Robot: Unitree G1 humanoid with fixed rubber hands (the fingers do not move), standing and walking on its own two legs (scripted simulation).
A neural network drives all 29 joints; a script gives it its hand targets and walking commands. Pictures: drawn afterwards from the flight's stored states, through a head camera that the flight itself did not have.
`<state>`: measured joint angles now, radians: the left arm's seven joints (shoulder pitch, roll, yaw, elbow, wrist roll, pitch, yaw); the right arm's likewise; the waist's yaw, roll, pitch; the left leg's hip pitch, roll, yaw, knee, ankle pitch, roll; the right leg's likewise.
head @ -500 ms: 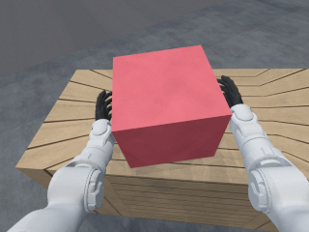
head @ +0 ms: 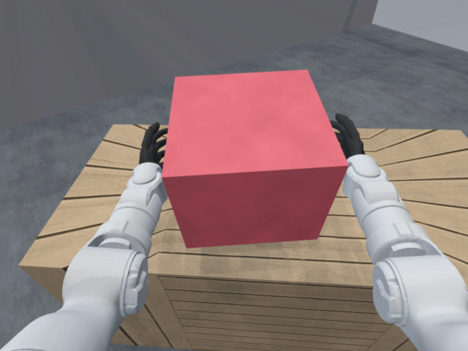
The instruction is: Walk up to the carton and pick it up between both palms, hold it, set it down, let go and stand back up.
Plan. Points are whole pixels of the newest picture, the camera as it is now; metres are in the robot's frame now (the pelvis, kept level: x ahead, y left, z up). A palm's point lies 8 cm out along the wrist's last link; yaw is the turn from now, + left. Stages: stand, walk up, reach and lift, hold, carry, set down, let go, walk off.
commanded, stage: reach and lift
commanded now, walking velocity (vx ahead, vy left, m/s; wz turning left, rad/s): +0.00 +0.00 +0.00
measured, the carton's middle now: (246, 159) +0.46 +0.01 +0.10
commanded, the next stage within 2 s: hold in 1.06 s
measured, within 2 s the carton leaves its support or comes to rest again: neither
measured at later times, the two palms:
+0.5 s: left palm (137, 155) +0.38 +0.20 +0.18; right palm (352, 155) +0.39 -0.16 +0.17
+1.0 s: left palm (133, 151) +0.38 +0.20 +0.18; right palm (351, 146) +0.39 -0.16 +0.18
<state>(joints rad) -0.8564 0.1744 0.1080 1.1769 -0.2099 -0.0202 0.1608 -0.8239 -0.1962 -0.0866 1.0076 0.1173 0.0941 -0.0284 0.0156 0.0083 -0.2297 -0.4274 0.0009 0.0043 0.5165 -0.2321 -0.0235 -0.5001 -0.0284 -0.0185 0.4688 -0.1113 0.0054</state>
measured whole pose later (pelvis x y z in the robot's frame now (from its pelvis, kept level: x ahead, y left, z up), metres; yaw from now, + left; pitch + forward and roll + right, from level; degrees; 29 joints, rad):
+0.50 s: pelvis +0.00 +0.01 +0.01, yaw +0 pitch +1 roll +0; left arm -0.73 0.14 0.21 0.77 -0.01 0.35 0.12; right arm -0.72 -0.17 -0.09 0.76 0.14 0.31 -0.06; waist 0.01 0.02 -0.16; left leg -0.23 0.00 0.00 0.44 -0.22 -0.01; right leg -0.30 -0.03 -0.02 0.37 -0.09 0.01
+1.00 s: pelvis +0.00 +0.00 +0.01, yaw +0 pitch +1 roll +0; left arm -0.73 0.14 0.26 0.70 0.02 0.42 0.10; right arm -0.77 -0.16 -0.09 0.76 0.12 0.35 -0.06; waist 0.00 0.02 -0.16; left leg -0.22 0.00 0.00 0.42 -0.21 -0.01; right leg -0.29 -0.03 -0.02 0.37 -0.09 0.01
